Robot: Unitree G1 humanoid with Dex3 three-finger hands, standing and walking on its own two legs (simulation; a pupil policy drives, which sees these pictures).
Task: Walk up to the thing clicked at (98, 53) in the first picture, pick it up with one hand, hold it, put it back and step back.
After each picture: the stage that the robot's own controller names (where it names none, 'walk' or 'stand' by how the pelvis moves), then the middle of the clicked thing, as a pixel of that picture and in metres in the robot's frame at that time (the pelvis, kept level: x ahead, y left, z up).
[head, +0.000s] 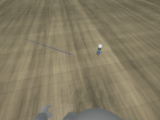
stand; (99, 50) +1.37 -0.20 -0.66
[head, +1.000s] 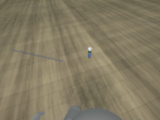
walk; (89, 53) +1.25 +0.11 -0.63
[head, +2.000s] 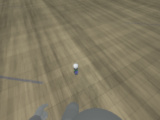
walk; (75, 69) +0.76 +0.24 -0.64
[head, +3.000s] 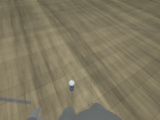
walk; (71, 86) +0.47 +0.17 -0.64
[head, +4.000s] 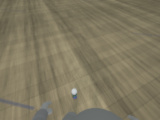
stand; (74, 94) +0.39 +0.17 -0.65
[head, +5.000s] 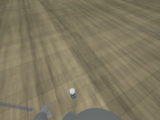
stand; (72, 93) +0.38 +0.19 -0.65
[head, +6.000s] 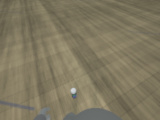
stand; (73, 93) +0.40 +0.18 -0.66
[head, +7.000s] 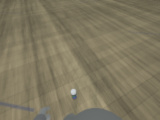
stand; (74, 94) +0.39 +0.18 -0.66
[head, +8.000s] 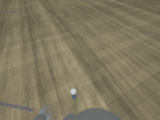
go down; (73, 94) +0.39 +0.18 -0.66
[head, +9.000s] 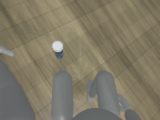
go down; (58, 51) +0.49 +0.19 -0.26
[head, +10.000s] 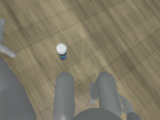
approach; (62, 53) +0.48 +0.18 -0.27
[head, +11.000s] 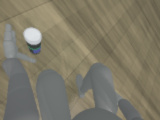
close in; (34, 44) +0.48 +0.24 -0.17
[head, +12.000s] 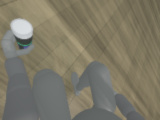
close; (24, 39) +0.48 +0.25 -0.17
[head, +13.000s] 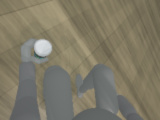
lift; (41, 52) +0.40 +0.23 -0.16
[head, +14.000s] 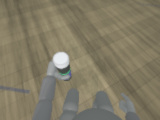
lift; (64, 69) +0.33 +0.17 +0.04
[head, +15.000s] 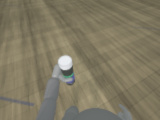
hold; (68, 72) +0.31 +0.15 +0.06
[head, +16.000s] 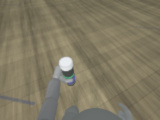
hold; (68, 73) +0.31 +0.15 +0.05
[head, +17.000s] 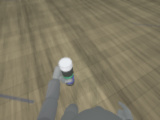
crouch; (68, 74) +0.31 +0.15 +0.03
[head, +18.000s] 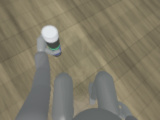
lower; (54, 44) +0.49 +0.18 -0.04
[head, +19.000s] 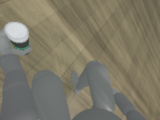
lower; (21, 42) +0.46 +0.25 -0.18
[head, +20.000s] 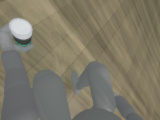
lower; (23, 39) +0.47 +0.25 -0.18
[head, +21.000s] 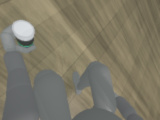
lower; (25, 40) +0.47 +0.25 -0.17
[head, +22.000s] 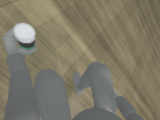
lower; (27, 42) +0.46 +0.25 -0.17
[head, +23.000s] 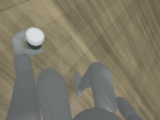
open; (34, 44) +0.46 +0.22 -0.18
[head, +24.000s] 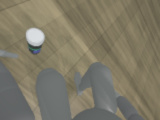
stand; (35, 44) +0.46 +0.23 -0.18
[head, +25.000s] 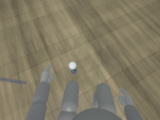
walk; (73, 68) +0.45 +0.15 -0.41
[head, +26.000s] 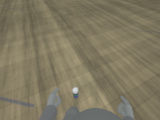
stand; (75, 93) +0.40 +0.14 -0.60
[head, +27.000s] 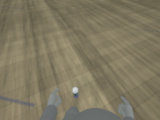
stand; (75, 93) +0.39 +0.14 -0.60
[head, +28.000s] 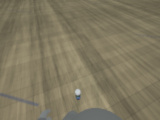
stand; (77, 94) +0.40 +0.13 -0.65
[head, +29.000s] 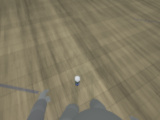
walk; (77, 81) +0.47 +0.10 -0.64
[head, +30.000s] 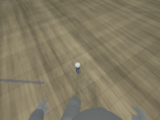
walk; (77, 68) +0.69 +0.18 -0.62
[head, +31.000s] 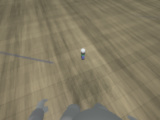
stand; (82, 54) +1.04 +0.15 -0.63
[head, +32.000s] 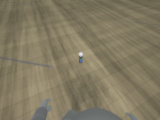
stand; (80, 58) +1.05 +0.17 -0.65
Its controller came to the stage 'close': yes
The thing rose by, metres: 0.70
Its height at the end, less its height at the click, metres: +0.00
